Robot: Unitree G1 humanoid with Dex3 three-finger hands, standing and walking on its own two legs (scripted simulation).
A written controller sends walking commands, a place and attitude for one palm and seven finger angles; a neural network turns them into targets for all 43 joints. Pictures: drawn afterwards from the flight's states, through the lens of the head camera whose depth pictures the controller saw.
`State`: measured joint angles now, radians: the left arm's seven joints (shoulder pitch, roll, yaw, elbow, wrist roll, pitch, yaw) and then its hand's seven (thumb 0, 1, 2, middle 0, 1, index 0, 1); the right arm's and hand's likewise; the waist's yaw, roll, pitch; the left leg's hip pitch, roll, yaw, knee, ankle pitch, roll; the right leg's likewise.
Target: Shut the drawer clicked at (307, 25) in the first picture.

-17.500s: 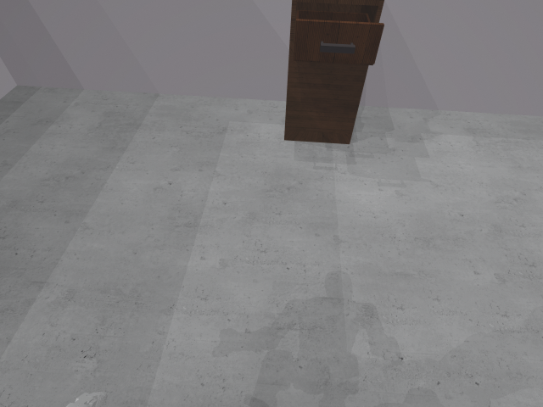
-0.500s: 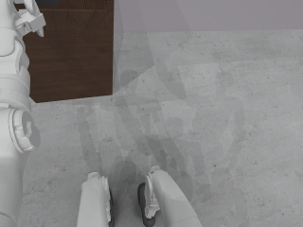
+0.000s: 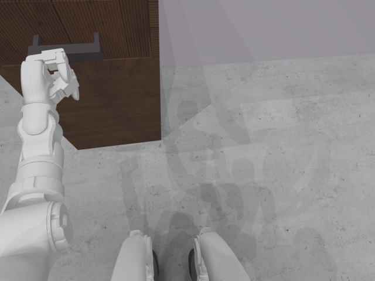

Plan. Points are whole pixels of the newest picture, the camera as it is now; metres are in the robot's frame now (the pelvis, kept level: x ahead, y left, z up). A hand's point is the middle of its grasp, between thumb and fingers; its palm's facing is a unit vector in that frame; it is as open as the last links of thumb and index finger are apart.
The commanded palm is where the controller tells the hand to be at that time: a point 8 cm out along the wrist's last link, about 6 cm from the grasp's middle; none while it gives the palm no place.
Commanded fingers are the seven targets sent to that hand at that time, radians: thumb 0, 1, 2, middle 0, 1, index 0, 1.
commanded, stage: draw the hand back to the body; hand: left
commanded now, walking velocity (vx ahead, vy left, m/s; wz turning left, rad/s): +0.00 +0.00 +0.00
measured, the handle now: (67, 45) +0.61 +0.22 +0.02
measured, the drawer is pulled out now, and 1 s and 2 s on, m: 0.00 0.00 0.00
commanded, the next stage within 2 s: step back with the hand held close in 1.22 s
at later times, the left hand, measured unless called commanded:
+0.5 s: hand (4, 150) +0.33 +0.21 +0.16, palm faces +0.18 -0.96 -0.21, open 3.3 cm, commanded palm +0.29 +0.26 +0.18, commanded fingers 0.00 0.90 0.90 -1.40 -1.60 -1.40 -1.60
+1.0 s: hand out of the picture +0.20 +0.24 +0.26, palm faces +0.42 -0.83 -0.37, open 3.3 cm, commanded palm +0.14 +0.28 +0.29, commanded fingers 0.00 0.90 0.90 -1.40 -1.60 -1.40 -1.60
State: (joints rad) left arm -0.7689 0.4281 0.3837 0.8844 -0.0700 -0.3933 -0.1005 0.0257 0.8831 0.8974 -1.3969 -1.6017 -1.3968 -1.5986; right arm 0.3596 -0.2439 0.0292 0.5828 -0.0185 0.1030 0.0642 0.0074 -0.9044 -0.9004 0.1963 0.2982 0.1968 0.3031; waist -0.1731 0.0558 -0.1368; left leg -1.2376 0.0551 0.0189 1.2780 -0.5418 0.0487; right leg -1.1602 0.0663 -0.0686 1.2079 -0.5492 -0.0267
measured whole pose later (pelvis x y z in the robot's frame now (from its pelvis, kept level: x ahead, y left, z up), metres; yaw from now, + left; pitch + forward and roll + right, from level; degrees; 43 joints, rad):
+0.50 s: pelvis +0.02 +0.00 +0.09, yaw +3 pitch +7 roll -1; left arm -0.02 0.30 0.10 0.20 -0.10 -0.13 0.03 0.02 0.90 0.90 -1.40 -1.60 -1.40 -1.60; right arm 0.21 -0.24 0.03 0.48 0.05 0.09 -0.06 0.01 -0.90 -0.90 0.19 0.30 0.20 0.30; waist -0.01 0.04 -0.10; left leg -0.52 0.00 0.04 0.78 -0.39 0.04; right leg -0.46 0.03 -0.04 0.74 -0.41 -0.02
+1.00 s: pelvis +0.03 -0.01 +0.12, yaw +4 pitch -3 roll -1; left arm 0.49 0.34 0.25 -0.40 -0.09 -0.06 0.10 0.02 0.90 0.90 -1.40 -1.60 -1.40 -1.60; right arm 0.21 -0.23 0.04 0.57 0.02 -0.04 -0.06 0.02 -0.90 -0.90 0.20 0.30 0.20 0.30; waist 0.05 0.07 -0.01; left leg -0.14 -0.01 0.03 0.45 -0.25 0.03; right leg -0.07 0.03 -0.03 0.39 -0.26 -0.03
